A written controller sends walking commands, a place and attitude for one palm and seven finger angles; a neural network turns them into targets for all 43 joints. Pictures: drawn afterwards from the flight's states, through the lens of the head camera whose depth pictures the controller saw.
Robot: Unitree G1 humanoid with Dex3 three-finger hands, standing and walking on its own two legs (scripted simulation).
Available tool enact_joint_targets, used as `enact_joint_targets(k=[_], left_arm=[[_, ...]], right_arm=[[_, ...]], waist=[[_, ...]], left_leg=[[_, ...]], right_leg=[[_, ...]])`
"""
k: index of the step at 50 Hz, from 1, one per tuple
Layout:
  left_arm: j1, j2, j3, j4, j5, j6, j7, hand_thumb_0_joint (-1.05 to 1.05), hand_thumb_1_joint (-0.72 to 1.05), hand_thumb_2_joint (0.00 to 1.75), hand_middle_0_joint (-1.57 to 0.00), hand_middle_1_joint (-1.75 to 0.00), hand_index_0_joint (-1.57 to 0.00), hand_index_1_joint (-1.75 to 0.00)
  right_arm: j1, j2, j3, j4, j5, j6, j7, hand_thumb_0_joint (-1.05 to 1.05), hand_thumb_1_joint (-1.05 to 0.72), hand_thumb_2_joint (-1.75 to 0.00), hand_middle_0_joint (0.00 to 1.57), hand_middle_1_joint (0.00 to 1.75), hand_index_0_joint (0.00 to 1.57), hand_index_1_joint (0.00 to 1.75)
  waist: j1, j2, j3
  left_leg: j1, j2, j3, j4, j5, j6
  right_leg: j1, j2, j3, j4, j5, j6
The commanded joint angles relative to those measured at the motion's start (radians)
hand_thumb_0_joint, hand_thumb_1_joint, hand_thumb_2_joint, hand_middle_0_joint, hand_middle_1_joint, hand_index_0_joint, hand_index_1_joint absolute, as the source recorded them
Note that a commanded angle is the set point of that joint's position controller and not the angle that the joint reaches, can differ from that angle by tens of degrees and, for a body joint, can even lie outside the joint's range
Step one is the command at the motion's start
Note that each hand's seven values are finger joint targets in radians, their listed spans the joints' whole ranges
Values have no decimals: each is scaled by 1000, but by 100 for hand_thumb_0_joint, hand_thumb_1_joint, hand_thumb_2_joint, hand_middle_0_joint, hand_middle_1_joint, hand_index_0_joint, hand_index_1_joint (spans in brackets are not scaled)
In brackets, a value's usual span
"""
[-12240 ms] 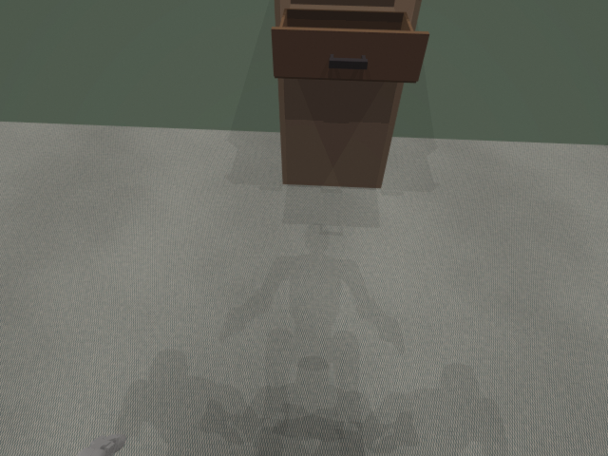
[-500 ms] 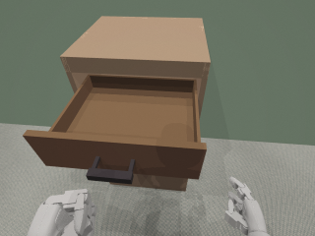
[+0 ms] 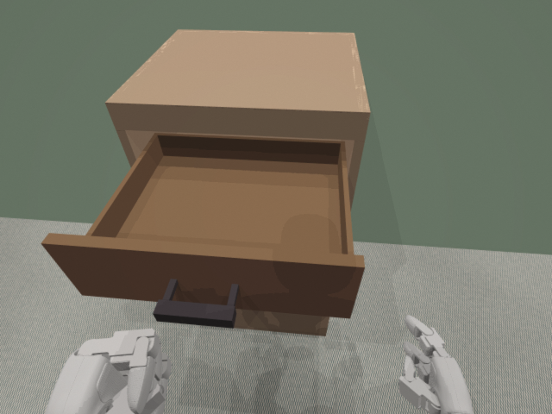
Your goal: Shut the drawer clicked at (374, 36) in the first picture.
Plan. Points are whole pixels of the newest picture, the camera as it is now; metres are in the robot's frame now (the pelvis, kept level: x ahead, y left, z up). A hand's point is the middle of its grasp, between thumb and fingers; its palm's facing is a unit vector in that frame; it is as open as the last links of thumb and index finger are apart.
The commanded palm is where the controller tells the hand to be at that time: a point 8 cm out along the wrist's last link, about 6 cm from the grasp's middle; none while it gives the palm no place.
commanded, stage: bring the fist close to the handle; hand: left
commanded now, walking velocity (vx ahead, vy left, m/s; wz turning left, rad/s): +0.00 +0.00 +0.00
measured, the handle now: (199, 300) +0.27 +0.14 +0.04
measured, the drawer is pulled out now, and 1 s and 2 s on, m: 0.30 0.30 0.29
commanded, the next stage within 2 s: push the drawer shut in 1.50 s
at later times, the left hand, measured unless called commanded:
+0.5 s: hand (190, 381) +0.14 +0.11 +0.10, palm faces -0.02 -1.00 -0.03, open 3.2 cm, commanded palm +0.10 +0.17 +0.10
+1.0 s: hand (197, 369) +0.17 +0.12 +0.05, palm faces -0.01 -1.00 -0.02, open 3.2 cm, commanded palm +0.14 +0.17 +0.05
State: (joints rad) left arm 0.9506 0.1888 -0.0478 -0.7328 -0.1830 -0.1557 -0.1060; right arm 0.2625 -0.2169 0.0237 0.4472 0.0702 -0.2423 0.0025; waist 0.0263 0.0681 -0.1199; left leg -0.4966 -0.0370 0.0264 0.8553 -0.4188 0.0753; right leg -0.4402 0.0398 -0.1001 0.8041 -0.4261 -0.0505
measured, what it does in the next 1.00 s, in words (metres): stands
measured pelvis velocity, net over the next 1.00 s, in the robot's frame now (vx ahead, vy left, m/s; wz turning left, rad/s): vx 0.01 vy -0.02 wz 0.00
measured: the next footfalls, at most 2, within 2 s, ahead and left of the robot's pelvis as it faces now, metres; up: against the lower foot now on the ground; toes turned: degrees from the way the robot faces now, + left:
none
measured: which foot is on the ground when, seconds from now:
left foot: down 0.00-1.00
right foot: down 0.00-1.00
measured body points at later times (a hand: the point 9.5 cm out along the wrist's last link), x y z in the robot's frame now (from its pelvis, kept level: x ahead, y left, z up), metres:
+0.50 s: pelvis +0.00 -0.02 -0.01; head +0.01 -0.03 +0.44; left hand +0.14 +0.16 +0.11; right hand +0.20 -0.23 -0.06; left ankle +0.01 +0.07 -0.70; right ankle +0.00 -0.09 -0.70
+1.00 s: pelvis +0.01 -0.02 -0.03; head +0.05 -0.03 +0.42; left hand +0.17 +0.17 +0.06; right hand +0.20 -0.25 -0.10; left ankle +0.01 +0.07 -0.70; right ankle +0.00 -0.09 -0.70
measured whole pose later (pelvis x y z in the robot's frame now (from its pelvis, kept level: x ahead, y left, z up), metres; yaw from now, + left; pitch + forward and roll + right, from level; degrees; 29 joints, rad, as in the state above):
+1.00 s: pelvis +0.01 -0.02 -0.03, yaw +0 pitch +12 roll -1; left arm 0.72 0.17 -0.02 -0.33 -0.20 -0.38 -0.13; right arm 0.23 -0.23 0.00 0.45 0.05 -0.13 -0.02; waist 0.00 0.04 -0.14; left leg -0.75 -0.02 0.01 1.03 -0.49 0.05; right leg -0.70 0.05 -0.12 0.98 -0.51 -0.08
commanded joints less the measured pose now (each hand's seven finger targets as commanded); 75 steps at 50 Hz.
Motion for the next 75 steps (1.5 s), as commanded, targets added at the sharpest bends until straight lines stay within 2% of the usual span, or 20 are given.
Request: enact_joint_targets(k=[1, 3, 8, 20, 27, 32, 33, 38, 42, 43, 45, 52, 53, 55, 58, 66, 68, 70, 73, 75], left_arm=[[53, 32, 13, -191, -2, -72, -14, 0, 90, 90, -140, -160, -140, -160], [60, 63, 47, -173, 4, -57, -16, 0, 90, 90, -140, -160, -140, -160], [39, 39, 39, -161, -4, -57, -20, 0, 90, 90, -140, -160, -140, -160], [-78, 36, 22, -45, 0, -148, -8, 0, 90, 90, -140, -160, -140, -160], [-63, 21, 30, 11, -13, -161, -11, 0, 90, 90, -140, -160, -140, -160], [-49, 23, 39, 50, -12, -186, -6, 0, 90, 90, -140, -160, -140, -160], [-65, 46, 66, 70, -4, -193, 2, 0, 90, 90, -140, -160, -140, -160], [-114, 45, 65, 124, -7, -240, -6, 0, 90, 90, -140, -160, -140, -160], [-167, 49, 73, 145, -22, -278, -19, 0, 90, 90, -140, -160, -140, -160], [-160, 69, 103, 157, -19, -286, -14, 0, 90, 90, -140, -160, -140, -160], [-162, 34, 65, 172, -24, -294, -24, 0, 90, 90, -140, -160, -140, -160], [-217, 13, 30, 218, -19, -292, -29, 0, 90, 90, -140, -160, -140, -160], [-226, 36, 53, 236, -9, -289, -18, 0, 90, 90, -140, -160, -140, -160], [-208, -4, 2, 219, -2, -288, -11, 0, 90, 90, -140, -160, -140, -160], [-202, 43, 39, 204, 14, -281, 20, 0, 90, 90, -140, -160, -140, -160], [-192, -23, -45, 172, 37, -266, 62, 0, 90, 90, -140, -160, -140, -160], [-184, -6, -33, 187, 45, -255, 66, 0, 90, 90, -140, -160, -140, -160], [-182, -25, -74, 153, 52, -254, 60, 0, 90, 90, -140, -160, -140, -160], [-187, 13, -44, 136, 61, -253, 72, 0, 90, 90, -140, -160, -140, -160], [-171, -2, -53, 124, 59, -258, 76, 0, 90, 90, -140, -160, -140, -160]], right_arm=[[-142, -95, -44, -186, 9, -64, -2, 0, -90, -90, 20, 30, 20, 30], [-157, -97, -48, -188, 13, -58, -8, 0, -90, -90, 20, 30, 20, 30], [-151, -92, -47, -188, 13, -50, -12, 0, -90, -90, 20, 30, 20, 30], [-112, -107, -52, -188, -7, -29, -17, 0, -90, -90, 20, 30, 20, 30], [-109, -101, -57, -193, -4, -4, -20, 0, -90, -90, 20, 30, 20, 30], [-108, -99, -62, -186, -8, 17, -20, 0, -90, -90, 20, 30, 20, 30], [-108, -100, -65, -177, -9, 25, -22, 0, -90, -90, 20, 30, 20, 30], [-106, -106, -64, -170, -14, 40, -24, 0, -90, -90, 20, 30, 20, 30], [-93, -111, -66, -170, -16, 45, -26, 0, -90, -90, 20, 30, 20, 30], [-95, -110, -69, -162, -18, 50, -28, 0, -90, -90, 20, 30, 20, 30], [-93, -109, -67, -171, -17, 52, -26, 0, -90, -90, 20, 30, 20, 30], [-89, -119, -68, -178, -19, 62, -24, 0, -90, -90, 20, 30, 20, 30], [-89, -122, -70, -170, -20, 69, -26, 0, -90, -90, 20, 30, 20, 30], [-80, -117, -70, -187, -25, 70, -19, 0, -90, -90, 20, 30, 20, 30], [-85, -118, -71, -193, -24, 89, -20, 0, -90, -90, 20, 30, 20, 30], [-76, -116, -63, -227, -28, 109, -10, 0, -90, -90, 20, 30, 20, 30], [-77, -119, -64, -227, -30, 116, -12, 0, -90, -90, 20, 30, 20, 30], [-71, -118, -60, -242, -29, 117, -8, 0, -90, -90, 20, 30, 20, 30], [-69, -116, -62, -239, -31, 125, -11, 0, -90, -90, 20, 30, 20, 30], [-69, -110, -60, -248, -31, 127, -7, 0, -90, -90, 20, 30, 20, 30]], waist=[[-5, -63, 29], [6, -71, 24], [3, -67, 26], [-26, -76, -14], [-15, -78, -88], [-18, -92, -83], [-20, -117, -76], [-34, -101, -54], [-44, -101, -125], [-34, -99, -132], [-42, -98, -146], [-47, -55, -174], [-43, -66, -170], [-44, -61, -191], [-28, -56, -189], [-40, -62, -168], [-40, -89, -165], [-44, -62, -179], [-38, -53, -179], [-35, -60, -181]], left_leg=[[41, 55, -99, -164, 144, -34], [31, 52, -95, -164, 138, -33], [33, 48, -92, -159, 158, -33], [-48, 32, -86, -80, 85, -25], [-62, 29, -69, -43, 168, -26], [-96, 27, -64, -16, 199, -27], [-109, 27, -67, -10, 198, -28], [-158, 23, -65, 22, 157, -30], [-176, 23, -63, 54, 150, -31], [-181, 23, -64, 58, 156, -32], [-188, 24, -63, 68, 161, -31], [-184, 30, -71, 77, 188, -30], [-185, 32, -75, 77, 194, -30], [-176, 32, -77, 77, 211, -31], [-172, 35, -77, 68, 216, -32], [-164, 43, -94, 54, 188, -38], [-176, 43, -97, 56, 175, -38], [-164, 44, -99, 55, 178, -38], [-163, 44, -100, 58, 184, -41], [-166, 44, -99, 58, 180, -42]], right_leg=[[-49, -23, 34, -136, 98, 19], [-33, -25, 46, -145, 98, 18], [-38, -22, 40, -136, 120, 18], [-107, -31, 85, -114, 17, 21], [-68, -40, 98, -79, 155, 27], [-66, -48, 113, -56, 253, 39], [-66, -48, 117, -58, 255, 39], [-108, -51, 140, -51, 199, 42], [-110, -56, 158, -28, 210, 51], [-103, -54, 160, -26, 212, 47], [-112, -56, 156, -11, 231, 50], [-164, -39, 110, 40, 224, 35], [-168, -34, 106, 44, 217, 30], [-180, -31, 87, 68, 230, 28], [-178, -24, 79, 73, 216, 21], [-230, -14, 51, 93, 152, 17], [-227, -13, 52, 91, 143, 17], [-239, -15, 48, 101, 136, 17], [-239, -14, 50, 104, 137, 14], [-242, -13, 49, 108, 130, 14]])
